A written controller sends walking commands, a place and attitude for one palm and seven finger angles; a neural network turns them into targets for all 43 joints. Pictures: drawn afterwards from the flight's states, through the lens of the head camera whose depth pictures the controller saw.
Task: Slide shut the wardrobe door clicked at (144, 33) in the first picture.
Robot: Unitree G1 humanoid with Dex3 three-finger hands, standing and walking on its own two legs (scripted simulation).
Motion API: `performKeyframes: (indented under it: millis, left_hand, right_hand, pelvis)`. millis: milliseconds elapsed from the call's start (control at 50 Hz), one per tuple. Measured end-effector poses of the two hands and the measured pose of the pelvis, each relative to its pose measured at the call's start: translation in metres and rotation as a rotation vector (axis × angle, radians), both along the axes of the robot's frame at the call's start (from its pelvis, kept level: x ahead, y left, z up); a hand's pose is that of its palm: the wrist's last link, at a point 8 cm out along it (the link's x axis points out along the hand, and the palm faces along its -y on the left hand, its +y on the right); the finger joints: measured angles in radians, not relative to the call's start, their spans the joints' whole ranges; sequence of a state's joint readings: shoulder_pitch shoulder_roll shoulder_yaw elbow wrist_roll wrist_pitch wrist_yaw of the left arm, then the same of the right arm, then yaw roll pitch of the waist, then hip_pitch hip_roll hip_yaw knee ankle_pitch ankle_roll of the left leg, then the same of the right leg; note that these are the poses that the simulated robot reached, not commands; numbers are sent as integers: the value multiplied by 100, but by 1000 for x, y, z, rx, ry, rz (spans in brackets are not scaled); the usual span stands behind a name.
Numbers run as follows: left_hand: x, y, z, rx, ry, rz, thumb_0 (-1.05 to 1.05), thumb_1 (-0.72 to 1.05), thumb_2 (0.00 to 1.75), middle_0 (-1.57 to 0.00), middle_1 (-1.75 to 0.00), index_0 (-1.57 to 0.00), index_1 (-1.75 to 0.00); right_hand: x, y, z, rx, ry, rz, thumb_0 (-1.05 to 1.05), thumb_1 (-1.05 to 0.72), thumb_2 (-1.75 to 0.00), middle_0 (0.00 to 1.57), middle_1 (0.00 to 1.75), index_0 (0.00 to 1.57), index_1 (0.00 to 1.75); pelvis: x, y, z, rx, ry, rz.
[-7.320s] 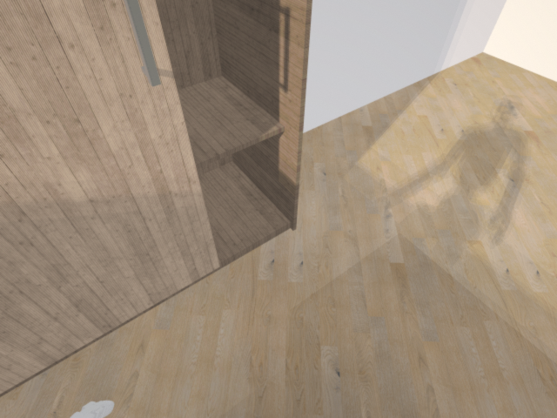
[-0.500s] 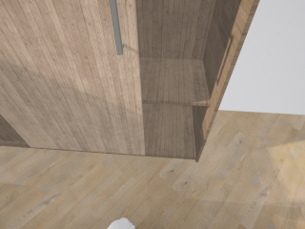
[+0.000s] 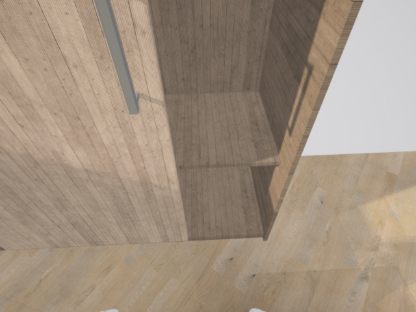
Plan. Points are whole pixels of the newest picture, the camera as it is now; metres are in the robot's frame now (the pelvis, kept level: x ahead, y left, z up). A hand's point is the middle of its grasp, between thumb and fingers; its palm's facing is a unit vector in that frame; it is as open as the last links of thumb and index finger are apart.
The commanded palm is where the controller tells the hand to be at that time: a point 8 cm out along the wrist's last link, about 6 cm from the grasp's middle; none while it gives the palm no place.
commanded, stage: come to a stop and stand still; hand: left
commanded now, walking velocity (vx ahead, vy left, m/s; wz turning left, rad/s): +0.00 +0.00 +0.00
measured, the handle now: (121, 54) +0.52 +0.18 +0.25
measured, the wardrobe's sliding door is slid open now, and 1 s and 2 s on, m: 0.38 0.38 0.38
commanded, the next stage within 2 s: none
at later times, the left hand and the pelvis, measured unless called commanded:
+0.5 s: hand out of the picture +0.10 +0.21 -0.19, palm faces +0.07 -0.98 -0.20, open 7.3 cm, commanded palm none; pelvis +0.04 +0.01 -0.01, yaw +1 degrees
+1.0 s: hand out of the picture +0.00 +0.18 -0.17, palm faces +0.03 -0.98 -0.18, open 7.4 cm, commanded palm none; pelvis +0.02 +0.01 +0.01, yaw +0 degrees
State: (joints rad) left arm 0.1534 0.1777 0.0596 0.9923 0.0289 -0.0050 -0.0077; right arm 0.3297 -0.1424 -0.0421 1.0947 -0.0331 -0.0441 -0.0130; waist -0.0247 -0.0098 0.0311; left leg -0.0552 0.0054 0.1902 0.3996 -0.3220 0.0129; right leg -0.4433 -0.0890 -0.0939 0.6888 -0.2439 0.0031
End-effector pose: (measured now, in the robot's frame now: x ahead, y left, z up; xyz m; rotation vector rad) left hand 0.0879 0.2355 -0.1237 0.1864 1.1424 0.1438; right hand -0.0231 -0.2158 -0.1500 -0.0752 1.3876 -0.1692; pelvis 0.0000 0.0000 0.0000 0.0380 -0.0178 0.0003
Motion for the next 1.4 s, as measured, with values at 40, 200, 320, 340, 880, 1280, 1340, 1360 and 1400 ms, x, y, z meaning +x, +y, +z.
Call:
performKeyframes:
  millis: [40, 200, 320, 340, 880, 1280, 1340, 1360, 1400]
  left_hand:
    - [26, -9, -2, 9, -20, -27, 0, 91, 90, -19, -30, -20, -30]
    - [49, -41, -8, -5, 29, -12, -1, 91, 90, -20, -30, -20, -30]
    - [41, -26, -9, 5, 62, 39, -2, 93, 90, -20, -30, -21, -30]
    - [37, -22, -10, 6, 70, 44, -1, 93, 90, -20, -30, -21, -30]
    - [-86, 9, -11, -18, 294, 72, 0, 91, 90, -20, -30, -20, -30]
    - [-96, -35, -16, -69, 298, 72, 0, 91, 90, -20, -30, -20, -30]
    - [-97, -38, -16, -68, 305, 77, 0, 91, 90, -20, -30, -20, -30]
    - [-97, -39, -16, -69, 307, 79, 0, 91, 90, -20, -30, -20, -30]
    - [-97, -41, -16, -69, 309, 82, 0, 91, 90, -20, -30, -20, -30]
  right_hand:
    - [-2, -3, -9, 20, 43, -23, 0, -91, -90, 20, 30, 20, 30]
    - [33, -15, -11, 21, 114, -35, 0, -91, -90, 19, 30, 20, 30]
    - [79, -18, -4, -4, 45, 18, 0, -91, -90, 19, 30, 20, 30]
    - [87, -18, -2, -13, 28, 27, 0, -91, -90, 19, 30, 20, 30]
    - [85, 12, 10, -36, -109, 41, -1, -94, -90, 20, 30, 20, 30]
    - [-24, 14, 8, 19, 151, -10, 0, -91, -90, 19, 30, 20, 30]
    - [-24, 16, 7, 30, 159, -12, 0, -91, -90, 19, 30, 20, 30]
    - [-23, 17, 7, 33, 158, -12, 0, -91, -90, 19, 30, 20, 30]
    - [-19, 17, 6, 37, 152, -11, 0, -91, -90, 19, 30, 20, 30]
  pelvis:
    - [17, -8, -6, 2, -4, -6]
    - [49, -22, -4, -26, -7, 7]
    - [48, -17, -1, -24, 4, 15]
    - [47, -15, -1, -25, 5, 15]
    - [21, 24, 7, -27, -3, -9]
    - [14, -2, 8, -29, -7, -1]
    - [16, -4, 8, -29, -5, 0]
    - [17, -5, 8, -29, -4, 0]
    - [19, -6, 8, -29, -4, 0]
